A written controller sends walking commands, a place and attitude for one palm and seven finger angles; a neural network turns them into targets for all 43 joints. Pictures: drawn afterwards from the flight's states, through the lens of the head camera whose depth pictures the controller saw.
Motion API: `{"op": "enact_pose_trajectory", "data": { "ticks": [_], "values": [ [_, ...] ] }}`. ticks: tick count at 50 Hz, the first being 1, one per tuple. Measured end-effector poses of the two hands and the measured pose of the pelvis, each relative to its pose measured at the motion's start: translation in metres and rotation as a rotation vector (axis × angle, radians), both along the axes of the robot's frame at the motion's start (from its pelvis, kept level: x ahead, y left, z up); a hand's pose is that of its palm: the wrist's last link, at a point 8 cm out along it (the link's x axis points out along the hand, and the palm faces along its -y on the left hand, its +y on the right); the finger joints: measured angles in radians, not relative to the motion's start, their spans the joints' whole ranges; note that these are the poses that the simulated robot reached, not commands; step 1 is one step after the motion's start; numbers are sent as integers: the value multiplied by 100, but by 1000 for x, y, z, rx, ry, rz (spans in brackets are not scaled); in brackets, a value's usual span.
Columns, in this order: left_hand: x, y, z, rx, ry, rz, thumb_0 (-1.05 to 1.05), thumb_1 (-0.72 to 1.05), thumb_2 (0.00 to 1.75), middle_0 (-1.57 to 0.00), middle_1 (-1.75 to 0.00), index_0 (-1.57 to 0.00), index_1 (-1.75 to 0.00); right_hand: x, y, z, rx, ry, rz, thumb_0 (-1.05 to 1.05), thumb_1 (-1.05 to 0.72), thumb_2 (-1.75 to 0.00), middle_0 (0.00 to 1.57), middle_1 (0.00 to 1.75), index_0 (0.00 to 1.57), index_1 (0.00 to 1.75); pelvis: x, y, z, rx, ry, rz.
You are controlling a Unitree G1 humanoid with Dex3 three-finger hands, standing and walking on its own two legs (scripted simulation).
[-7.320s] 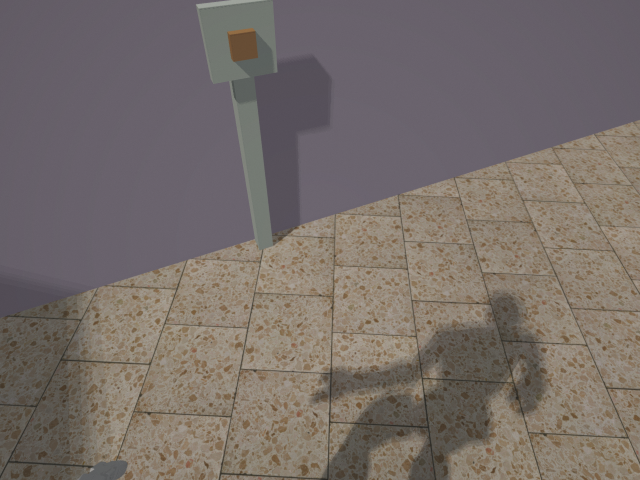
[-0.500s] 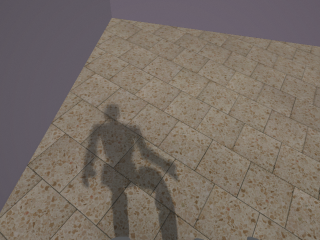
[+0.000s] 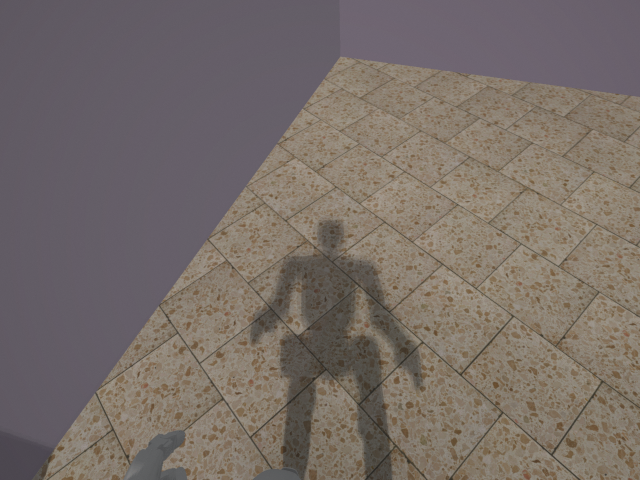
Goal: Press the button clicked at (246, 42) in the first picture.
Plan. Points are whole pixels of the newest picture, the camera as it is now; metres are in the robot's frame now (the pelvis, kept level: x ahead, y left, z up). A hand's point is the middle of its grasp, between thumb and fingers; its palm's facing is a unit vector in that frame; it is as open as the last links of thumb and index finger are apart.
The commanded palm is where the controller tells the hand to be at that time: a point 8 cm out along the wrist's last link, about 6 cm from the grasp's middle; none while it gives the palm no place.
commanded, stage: turn to face it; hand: left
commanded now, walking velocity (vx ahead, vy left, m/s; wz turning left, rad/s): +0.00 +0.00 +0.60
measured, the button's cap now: out of the picture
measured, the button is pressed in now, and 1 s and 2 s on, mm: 0 0 0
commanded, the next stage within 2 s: take the last steps up to it in 1.80 s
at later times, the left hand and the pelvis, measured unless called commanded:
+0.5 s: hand out of the picture -0.04 +0.27 -0.17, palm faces +0.35 -0.90 -0.27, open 7.4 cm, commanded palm none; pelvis -0.01 +0.03 +0.00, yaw +19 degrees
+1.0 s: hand out of the picture -0.02 +0.20 -0.13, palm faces +0.56 -0.77 -0.29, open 7.4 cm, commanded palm none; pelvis +0.01 -0.02 +0.01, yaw +37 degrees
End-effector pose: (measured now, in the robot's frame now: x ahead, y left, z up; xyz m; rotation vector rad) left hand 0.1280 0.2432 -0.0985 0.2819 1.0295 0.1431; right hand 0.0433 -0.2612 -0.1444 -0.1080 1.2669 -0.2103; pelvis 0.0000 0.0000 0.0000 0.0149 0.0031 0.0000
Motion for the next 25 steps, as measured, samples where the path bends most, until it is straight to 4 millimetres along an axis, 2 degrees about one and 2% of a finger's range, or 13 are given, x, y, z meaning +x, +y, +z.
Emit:
{"op": "enact_pose_trajectory", "data": {
  "ticks": [6,11,15,20,22,25],
  "values": [
    [-49,-4,2,-4,66,103,0,91,90,-20,-30,-20,-30,19,-11,7,3,13,85,1,-91,-90,20,29,20,30,-1,-8,8,23,-18,85],
    [-91,3,-6,-25,128,197,0,90,90,-20,-30,-20,-30,46,-3,12,-11,26,179,1,-91,-90,19,29,20,30,-2,-5,9,30,-14,155],
    [-129,19,-19,-46,185,284,0,90,90,-20,-30,-20,-30,79,18,17,-34,-5,275,1,-91,-90,19,29,19,30,-4,6,5,22,-6,207],
    [-176,49,-46,-71,252,398,0,90,90,-20,-30,-20,-30,123,57,22,-71,-108,394,1,-91,-90,19,29,20,30,-7,27,-10,4,1,269],
    [-187,57,-47,-68,281,430,0,91,90,-20,-30,-20,-30,131,70,29,-75,-139,423,1,-91,-90,20,29,20,30,-8,31,-7,-2,-2,285],
    [-190,65,-40,-72,267,467,1,91,90,-20,-30,-20,-30,135,82,37,-80,-146,458,1,-90,-90,20,30,20,30,-8,34,0,-17,-4,323]
  ]
}}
